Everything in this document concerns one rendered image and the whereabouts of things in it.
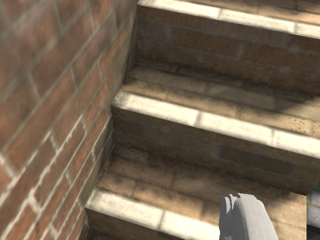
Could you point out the right robot thigh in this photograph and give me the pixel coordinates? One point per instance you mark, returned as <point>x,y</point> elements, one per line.
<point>243,217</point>

